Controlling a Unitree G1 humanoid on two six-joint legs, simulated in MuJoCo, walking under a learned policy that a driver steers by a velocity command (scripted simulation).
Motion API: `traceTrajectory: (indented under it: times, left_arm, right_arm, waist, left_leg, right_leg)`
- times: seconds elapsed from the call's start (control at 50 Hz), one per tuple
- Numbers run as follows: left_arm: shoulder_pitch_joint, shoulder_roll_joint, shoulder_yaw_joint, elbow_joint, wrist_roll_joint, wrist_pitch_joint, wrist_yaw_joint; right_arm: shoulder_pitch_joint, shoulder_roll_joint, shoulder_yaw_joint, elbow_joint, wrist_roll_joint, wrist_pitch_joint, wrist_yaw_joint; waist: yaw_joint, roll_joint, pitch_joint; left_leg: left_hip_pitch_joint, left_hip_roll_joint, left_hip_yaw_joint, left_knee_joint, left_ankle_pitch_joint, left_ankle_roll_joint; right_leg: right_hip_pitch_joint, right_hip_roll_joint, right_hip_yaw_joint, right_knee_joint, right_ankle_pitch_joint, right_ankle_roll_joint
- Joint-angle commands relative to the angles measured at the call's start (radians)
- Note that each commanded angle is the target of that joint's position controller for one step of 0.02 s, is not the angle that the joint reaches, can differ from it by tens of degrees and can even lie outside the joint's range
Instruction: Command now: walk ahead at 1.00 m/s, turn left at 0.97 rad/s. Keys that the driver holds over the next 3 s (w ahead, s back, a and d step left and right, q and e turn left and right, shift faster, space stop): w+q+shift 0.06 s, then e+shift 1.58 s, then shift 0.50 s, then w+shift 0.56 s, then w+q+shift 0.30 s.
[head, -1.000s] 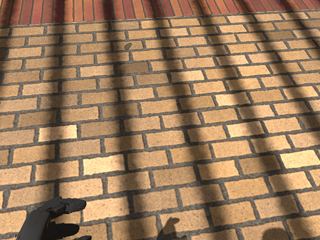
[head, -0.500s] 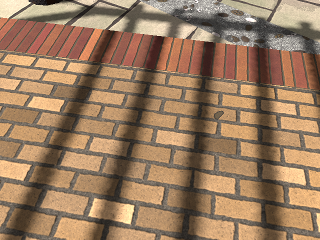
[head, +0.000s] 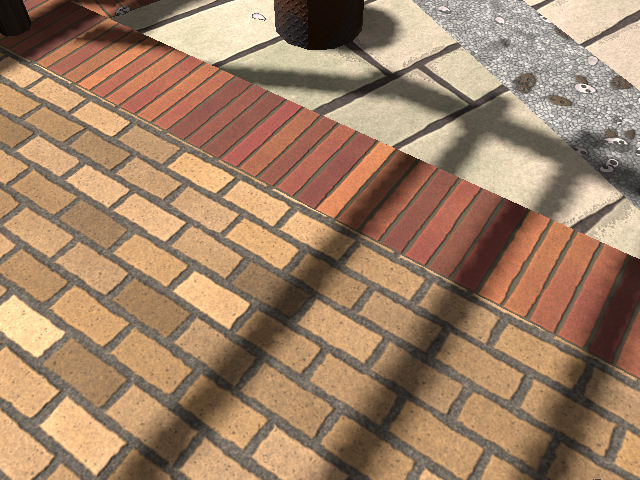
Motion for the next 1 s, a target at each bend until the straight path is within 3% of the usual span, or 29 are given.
traceTrajectory:
  times: [0.02, 0.06, 0.1, 0.12, 0.16, 0.18, 0.2, 0.24, 0.26, 0.28, 0.3, 0.32, 0.34, 0.36, 0.38, 0.44, 0.48, 0.58, 0.66, 0.7, 0.72, 0.74, 0.76, 0.78, 0.8, 0.82, 0.86, 0.94, 1.0]
  left_arm:
    - [0.196, 0.059, 0.028, 0.045, -0.011, -0.020, -0.004]
    - [0.222, 0.037, 0.024, 0.087, -0.032, -0.040, -0.019]
    - [0.230, 0.019, 0.014, 0.110, -0.033, -0.057, -0.027]
    - [0.206, 0.052, 0.016, 0.110, -0.029, -0.068, -0.032]
    - [0.163, 0.073, 0.019, 0.127, -0.039, -0.074, -0.039]
    - [0.199, 0.109, 0.026, 0.147, -0.048, -0.072, -0.041]
    - [0.187, 0.248, 0.066, 0.126, -0.116, -0.070, -0.016]
    - [0.186, 0.258, 0.069, 0.146, -0.120, -0.058, -0.001]
    - [0.177, 0.239, 0.063, 0.145, -0.116, -0.048, -0.001]
    - [0.194, 0.183, 0.046, 0.117, -0.089, -0.046, -0.002]
    - [0.417, 0.015, 0.000, 0.141, -0.064, -0.036, -0.019]
    - [0.416, 0.128, 0.029, 0.152, -0.090, -0.032, -0.020]
    - [0.315, 0.166, 0.051, 0.112, -0.114, -0.022, -0.014]
    - [0.257, 0.143, 0.051, 0.097, -0.110, -0.009, 0.001]
    - [0.256, 0.121, 0.055, 0.104, -0.101, 0.011, 0.013]
    - [0.313, 0.044, 0.061, 0.089, -0.095, 0.075, 0.024]
    - [0.241, 0.039, 0.067, 0.034, -0.089, 0.092, 0.028]
    - [0.126, 0.033, 0.066, -0.028, -0.075, 0.092, -0.018]
    - [0.061, 0.086, 0.088, -0.089, -0.078, 0.117, -0.051]
    - [0.100, 0.101, 0.104, -0.093, -0.075, 0.119, -0.050]
    - [0.183, 0.149, 0.128, -0.076, -0.066, 0.114, -0.037]
    - [0.204, 0.300, 0.166, -0.093, -0.065, 0.109, -0.015]
    - [0.171, 0.315, 0.155, -0.135, -0.029, 0.088, -0.022]
    - [0.154, 0.272, 0.146, -0.148, -0.038, 0.067, -0.040]
    - [0.122, 0.248, 0.140, -0.148, -0.057, 0.054, -0.037]
    - [0.075, 0.214, 0.132, -0.151, -0.079, 0.056, -0.029]
    - [-0.005, 0.173, 0.119, -0.182, -0.081, 0.076, 0.000]
    - [0.008, 0.193, 0.133, -0.196, -0.075, 0.096, 0.026]
    - [-0.009, 0.197, 0.138, -0.208, -0.076, 0.110, 0.030]
  right_arm:
    - [-0.095, 0.003, 0.016, -0.128, -0.022, 0.018, 0.036]
    - [-0.155, 0.041, 0.033, -0.174, -0.019, 0.037, 0.049]
    - [-0.234, 0.062, 0.048, -0.218, -0.030, 0.030, 0.050]
    - [-0.241, 0.073, 0.060, -0.245, -0.030, 0.018, 0.050]
    - [-0.265, 0.081, 0.079, -0.227, -0.030, -0.005, 0.062]
    - [-0.269, 0.079, 0.082, -0.211, -0.029, -0.012, 0.068]
    - [-0.271, 0.044, 0.061, -0.231, 0.039, -0.042, 0.054]
    - [-0.171, -0.036, 0.034, -0.196, 0.012, -0.055, 0.036]
    - [-0.067, -0.062, 0.019, -0.160, -0.010, -0.050, 0.022]
    - [0.034, -0.132, 0.000, -0.130, -0.039, -0.038, -0.001]
    - [0.032, -0.151, 0.016, -0.154, -0.081, -0.032, -0.014]
    - [0.033, -0.102, 0.016, -0.181, -0.050, -0.019, -0.010]
    - [-0.052, -0.082, 0.017, -0.186, -0.020, -0.013, -0.012]
    - [-0.108, -0.041, 0.022, -0.169, 0.006, -0.018, -0.013]
    - [-0.135, -0.003, 0.029, -0.160, 0.013, -0.024, -0.015]
    - [-0.239, 0.030, 0.022, -0.152, -0.008, -0.030, -0.015]
    - [-0.282, 0.017, 0.012, -0.138, -0.013, -0.032, -0.027]
    - [-0.295, -0.016, -0.007, -0.110, 0.004, -0.010, -0.060]
    - [-0.273, -0.057, -0.030, -0.087, 0.041, 0.009, -0.047]
    - [-0.268, -0.051, -0.035, -0.075, 0.058, 0.017, -0.042]
    - [-0.216, -0.031, -0.034, -0.058, 0.051, 0.021, -0.036]
    - [-0.184, -0.006, -0.028, -0.090, 0.009, 0.022, -0.031]
    - [-0.207, 0.004, -0.017, -0.134, -0.012, 0.023, -0.029]
    - [-0.253, -0.034, -0.025, -0.129, 0.004, 0.023, -0.027]
    - [-0.291, -0.023, -0.024, -0.143, 0.022, 0.019, -0.032]
    - [-0.289, -0.016, -0.024, -0.128, 0.012, 0.018, -0.042]
    - [-0.280, -0.028, -0.029, -0.121, 0.002, 0.022, -0.048]
    - [-0.279, 0.026, -0.013, -0.103, 0.017, 0.020, -0.042]
    - [-0.275, 0.019, -0.014, -0.098, 0.022, 0.025, -0.035]
  waist:
    - [0.076, -0.111, -0.038]
    - [0.056, -0.124, -0.011]
    - [0.047, -0.093, 0.033]
    - [0.016, -0.120, 0.060]
    - [0.000, -0.093, 0.082]
    - [0.011, -0.097, 0.062]
    - [-0.017, -0.122, 0.012]
    - [-0.099, -0.119, -0.085]
    - [-0.156, -0.124, -0.132]
    - [-0.173, -0.063, -0.247]
    - [-0.054, 0.210, -0.483]
    - [-0.096, 0.131, -0.628]
    - [-0.063, 0.096, -0.465]
    - [-0.028, 0.027, -0.319]
    - [0.004, 0.004, -0.237]
    - [0.100, 0.066, -0.155]
    - [0.109, 0.075, -0.110]
    - [0.078, 0.059, -0.127]
    - [0.065, 0.058, -0.091]
    - [0.096, 0.030, -0.095]
    - [0.123, -0.059, -0.116]
    - [0.090, -0.368, -0.100]
    - [0.068, -0.397, -0.251]
    - [0.107, -0.220, -0.291]
    - [0.088, -0.154, -0.235]
    - [0.059, -0.080, -0.185]
    - [0.020, -0.116, -0.174]
    - [0.031, -0.111, -0.210]
    - [0.041, -0.153, -0.200]
  left_leg:
    - [-0.402, 0.146, -0.007, 0.043, 0.057, -0.018]
    - [-0.454, 0.173, 0.010, 0.032, 0.074, -0.018]
    - [-0.426, 0.128, 0.025, -0.072, 0.108, -0.033]
    - [-0.390, 0.118, 0.015, -0.221, 0.143, -0.040]
    - [-0.159, 0.056, 0.117, -0.560, 0.289, -0.045]
    - [-0.033, 0.015, 0.169, -0.622, 0.349, -0.044]
    - [0.016, 0.019, 0.113, -0.644, 0.324, -0.047]
    - [0.146, 0.007, 0.080, -0.749, 0.398, -0.015]
    - [0.279, 0.041, 0.056, -0.841, 0.556, 0.010]
    - [0.544, 0.191, -0.058, -0.752, 0.926, 0.044]
    - [0.856, 0.542, -0.381, -0.631, 1.482, 0.232]
    - [0.815, 0.542, -0.401, -0.666, 1.438, 0.275]
    - [0.674, 0.495, -0.283, -0.730, 1.260, 0.245]
    - [0.539, 0.433, -0.209, -0.788, 1.093, 0.197]
    - [0.423, 0.401, -0.155, -0.838, 0.988, 0.172]
    - [0.124, 0.384, -0.009, -0.984, 0.787, 0.162]
    - [0.059, 0.384, 0.070, -1.031, 0.710, 0.152]
    - [0.116, 0.354, 0.234, -1.009, 0.583, 0.105]
    - [0.203, 0.407, 0.249, -0.915, 0.520, 0.055]
    - [0.208, 0.384, 0.292, -0.770, 0.516, -0.011]
    - [0.144, 0.324, 0.317, -0.586, 0.461, -0.064]
    - [-0.128, 0.179, 0.356, -0.259, -0.057, -0.163]
    - [-0.347, 0.029, 0.137, -0.013, -0.384, -0.199]
    - [-0.376, 0.050, 0.003, 0.030, -0.345, -0.175]
    - [-0.393, 0.061, -0.019, 0.006, -0.261, -0.150]
    - [-0.392, 0.081, -0.030, -0.061, -0.190, -0.145]
    - [-0.296, 0.081, -0.037, -0.188, -0.101, -0.149]
    - [-0.214, 0.017, -0.044, -0.423, -0.042, -0.186]
    - [-0.148, -0.005, -0.053, -0.523, 0.009, -0.190]
  right_leg:
    - [0.347, -0.263, 0.306, -0.331, -0.085, -0.104]
    - [0.331, -0.261, 0.184, -0.356, 0.084, -0.089]
    - [0.253, -0.210, 0.067, -0.375, 0.491, -0.105]
    - [0.209, -0.216, 0.039, -0.380, 0.657, -0.119]
    - [0.103, -0.135, -0.075, -0.423, 0.715, -0.105]
    - [0.089, -0.138, -0.062, -0.441, 0.738, -0.121]
    - [0.176, -0.168, -0.005, -0.373, 0.843, -0.142]
    - [0.283, -0.183, 0.026, -0.201, 0.967, -0.115]
    - [0.265, -0.154, 0.025, -0.035, 0.937, -0.083]
    - [0.100, -0.083, 0.027, 0.235, 0.586, -0.036]
    - [-0.162, 0.068, 0.098, 0.726, -0.426, 0.018]
    - [-0.171, 0.059, 0.252, 0.837, -0.466, 0.023]
    - [-0.248, 0.012, 0.213, 0.804, -0.415, 0.030]
    - [-0.303, -0.027, 0.156, 0.740, -0.348, 0.046]
    - [-0.296, -0.048, 0.131, 0.725, -0.299, 0.063]
    - [-0.150, -0.086, 0.096, 0.703, -0.221, 0.093]
    - [-0.170, -0.106, 0.085, 0.600, -0.151, 0.093]
    - [-0.082, -0.097, 0.029, 0.288, 0.144, 0.031]
    - [-0.067, -0.072, -0.020, 0.155, 0.052, -0.032]
    - [0.025, -0.025, -0.056, 0.026, 0.083, -0.083]
    - [0.159, 0.000, -0.011, -0.057, 0.241, -0.129]
    - [0.320, -0.197, 0.333, -0.101, 0.846, -0.246]
    - [0.443, -0.326, 0.684, -0.163, 0.673, -0.441]
    - [0.441, -0.320, 0.650, -0.209, 0.528, -0.419]
    - [0.394, -0.277, 0.583, -0.213, 0.435, -0.370]
    - [0.334, -0.230, 0.518, -0.215, 0.366, -0.315]
    - [0.222, -0.169, 0.453, -0.218, 0.333, -0.270]
    - [0.214, -0.122, 0.458, -0.194, 0.335, -0.250]
    - [0.157, -0.098, 0.505, -0.199, 0.199, -0.230]
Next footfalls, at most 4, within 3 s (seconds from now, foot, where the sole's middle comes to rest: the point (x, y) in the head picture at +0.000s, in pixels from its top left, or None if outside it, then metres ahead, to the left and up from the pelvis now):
0.28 left None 0.43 0.10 -0.76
0.72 right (402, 451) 0.51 -0.15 -0.76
1.14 left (312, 402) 0.62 0.03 -0.76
1.58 right None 0.38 -0.12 -0.76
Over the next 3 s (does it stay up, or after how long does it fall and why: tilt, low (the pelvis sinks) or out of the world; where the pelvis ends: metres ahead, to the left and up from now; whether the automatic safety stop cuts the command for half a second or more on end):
stays up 0.59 -0.50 -0.01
